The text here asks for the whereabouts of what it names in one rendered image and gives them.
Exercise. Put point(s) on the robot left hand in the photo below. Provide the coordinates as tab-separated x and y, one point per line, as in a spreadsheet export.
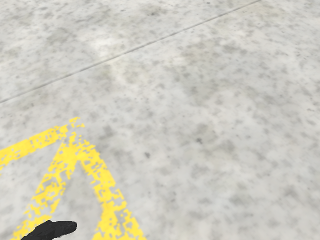
50	230

